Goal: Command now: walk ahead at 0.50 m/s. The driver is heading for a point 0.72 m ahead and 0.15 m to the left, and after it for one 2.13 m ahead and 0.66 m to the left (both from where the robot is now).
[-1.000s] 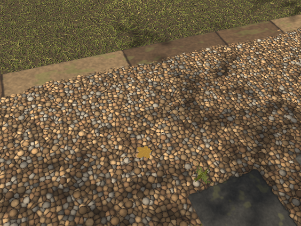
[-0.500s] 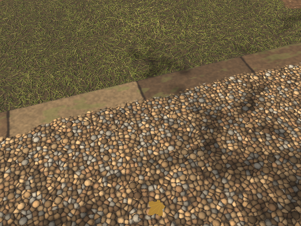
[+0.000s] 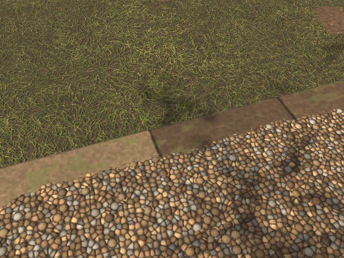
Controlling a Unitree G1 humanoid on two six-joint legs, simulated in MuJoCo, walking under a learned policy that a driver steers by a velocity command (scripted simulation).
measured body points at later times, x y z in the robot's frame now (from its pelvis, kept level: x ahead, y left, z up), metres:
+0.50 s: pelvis +0.27 -0.05 +0.00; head +0.30 -0.06 +0.45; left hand +0.32 +0.21 -0.14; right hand +0.31 -0.30 -0.16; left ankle +0.22 +0.08 -0.66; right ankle +0.30 -0.11 -0.75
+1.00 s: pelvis +0.52 +0.03 -0.02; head +0.55 +0.05 +0.43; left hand +0.49 +0.29 -0.16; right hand +0.70 -0.19 -0.15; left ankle +0.55 +0.07 -0.75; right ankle +0.47 -0.13 -0.64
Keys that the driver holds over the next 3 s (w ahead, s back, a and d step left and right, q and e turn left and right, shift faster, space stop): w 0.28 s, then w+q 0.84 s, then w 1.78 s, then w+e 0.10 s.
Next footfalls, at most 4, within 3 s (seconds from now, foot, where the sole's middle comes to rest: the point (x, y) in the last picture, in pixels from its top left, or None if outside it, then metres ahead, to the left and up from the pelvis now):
0.30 right None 0.34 -0.12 -0.78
0.86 left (151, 235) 0.59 0.09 -0.78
1.42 right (152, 159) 0.95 0.10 -0.78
1.96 left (90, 136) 1.09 0.41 -0.78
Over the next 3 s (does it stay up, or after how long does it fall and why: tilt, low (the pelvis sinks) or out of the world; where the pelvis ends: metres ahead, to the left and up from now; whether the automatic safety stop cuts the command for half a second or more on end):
stays up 1.48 0.54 -0.01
